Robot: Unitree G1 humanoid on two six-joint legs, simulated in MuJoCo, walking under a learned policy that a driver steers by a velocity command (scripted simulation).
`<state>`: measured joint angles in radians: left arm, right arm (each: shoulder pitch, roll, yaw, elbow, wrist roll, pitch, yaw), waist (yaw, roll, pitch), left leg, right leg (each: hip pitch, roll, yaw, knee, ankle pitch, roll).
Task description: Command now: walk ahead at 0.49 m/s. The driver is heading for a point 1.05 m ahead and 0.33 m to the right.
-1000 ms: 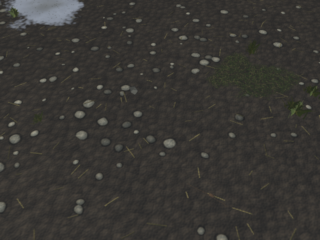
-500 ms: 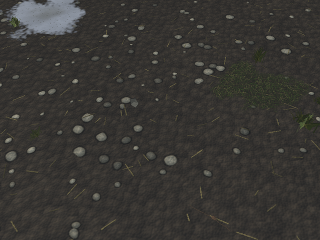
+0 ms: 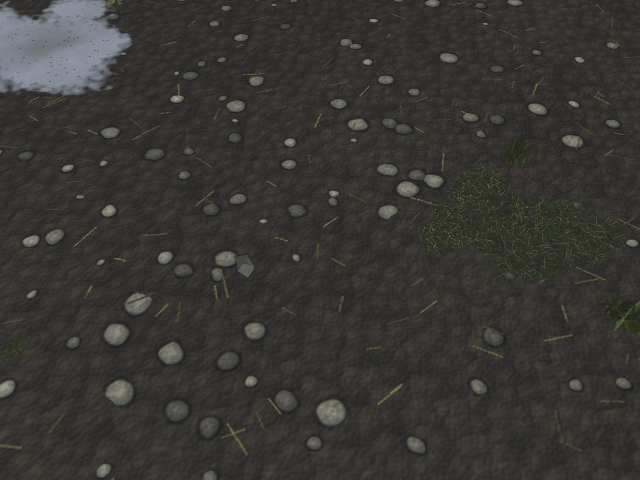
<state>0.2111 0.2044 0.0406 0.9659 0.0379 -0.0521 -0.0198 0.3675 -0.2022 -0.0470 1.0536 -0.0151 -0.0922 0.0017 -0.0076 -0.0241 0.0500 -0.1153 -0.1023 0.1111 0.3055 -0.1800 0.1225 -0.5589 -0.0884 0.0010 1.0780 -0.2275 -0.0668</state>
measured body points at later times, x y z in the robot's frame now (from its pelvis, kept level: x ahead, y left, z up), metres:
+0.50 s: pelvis +0.29 -0.06 +0.00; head +0.32 -0.07 +0.44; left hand +0.36 +0.20 -0.15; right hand +0.34 -0.32 -0.14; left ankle +0.29 +0.09 -0.66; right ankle +0.31 -0.10 -0.74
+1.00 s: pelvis +0.46 -0.05 -0.01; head +0.51 -0.04 +0.44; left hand +0.66 +0.18 -0.15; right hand +0.47 -0.34 -0.11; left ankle +0.58 +0.00 -0.74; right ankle +0.35 -0.12 -0.65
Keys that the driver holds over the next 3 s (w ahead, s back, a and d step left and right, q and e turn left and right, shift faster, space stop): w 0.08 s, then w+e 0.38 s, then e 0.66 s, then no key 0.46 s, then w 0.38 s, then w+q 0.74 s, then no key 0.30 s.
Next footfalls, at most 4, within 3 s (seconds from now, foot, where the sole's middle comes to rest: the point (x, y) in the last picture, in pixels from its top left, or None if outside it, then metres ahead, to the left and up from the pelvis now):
0.32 right None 0.35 -0.10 -0.78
0.82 left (339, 426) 0.61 -0.02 -0.78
1.28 right None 0.44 -0.19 -0.78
1.64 left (319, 470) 0.52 0.02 -0.78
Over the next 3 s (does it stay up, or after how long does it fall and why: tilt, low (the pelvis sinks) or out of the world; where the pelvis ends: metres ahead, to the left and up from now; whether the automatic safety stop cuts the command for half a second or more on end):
stays up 0.94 -0.36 -0.01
